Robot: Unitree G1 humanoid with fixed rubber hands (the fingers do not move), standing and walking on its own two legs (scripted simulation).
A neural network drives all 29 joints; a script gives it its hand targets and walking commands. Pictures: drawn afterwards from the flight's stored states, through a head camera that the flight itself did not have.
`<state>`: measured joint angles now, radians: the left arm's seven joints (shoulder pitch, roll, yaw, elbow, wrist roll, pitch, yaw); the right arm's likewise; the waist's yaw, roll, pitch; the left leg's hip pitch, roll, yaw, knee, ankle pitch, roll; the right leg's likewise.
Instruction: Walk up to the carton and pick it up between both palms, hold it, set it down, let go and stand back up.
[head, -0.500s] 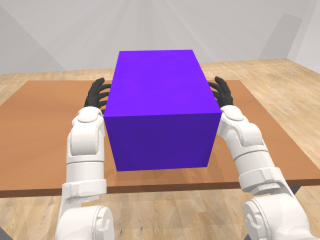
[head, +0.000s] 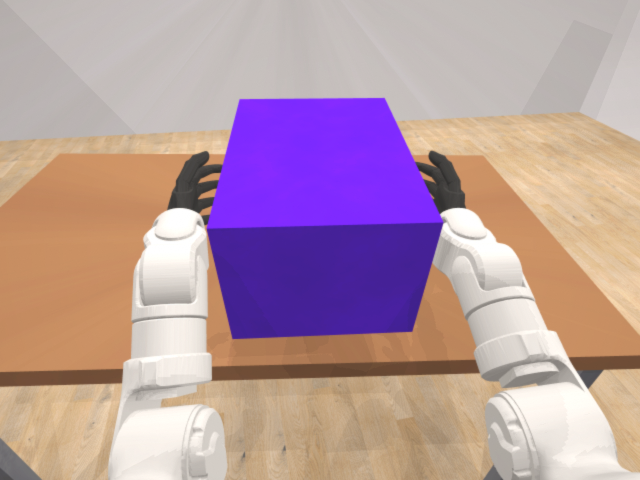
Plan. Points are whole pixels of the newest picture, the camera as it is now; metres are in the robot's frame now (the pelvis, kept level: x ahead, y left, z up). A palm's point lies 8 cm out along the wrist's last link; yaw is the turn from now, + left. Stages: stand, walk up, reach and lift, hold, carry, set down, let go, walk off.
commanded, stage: hold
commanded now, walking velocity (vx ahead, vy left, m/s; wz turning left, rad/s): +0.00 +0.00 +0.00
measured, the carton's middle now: (317, 204) +0.43 +0.01 +0.19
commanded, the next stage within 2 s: none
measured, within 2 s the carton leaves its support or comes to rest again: neither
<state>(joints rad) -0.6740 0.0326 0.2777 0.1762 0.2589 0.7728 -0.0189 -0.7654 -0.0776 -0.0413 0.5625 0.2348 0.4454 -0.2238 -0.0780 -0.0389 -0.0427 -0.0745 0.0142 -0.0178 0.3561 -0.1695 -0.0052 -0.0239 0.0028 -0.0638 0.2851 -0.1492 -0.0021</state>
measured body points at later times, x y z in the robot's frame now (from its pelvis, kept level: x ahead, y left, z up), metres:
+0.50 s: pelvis +0.00 +0.00 +0.00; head -0.06 +0.03 +0.44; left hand +0.38 +0.16 +0.22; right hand +0.38 -0.15 +0.22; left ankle +0.02 +0.12 -0.75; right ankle +0.01 -0.12 -0.75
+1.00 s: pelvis +0.00 +0.00 +0.00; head -0.06 +0.02 +0.44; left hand +0.38 +0.16 +0.22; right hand +0.38 -0.15 +0.22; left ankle +0.02 +0.12 -0.75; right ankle +0.01 -0.12 -0.75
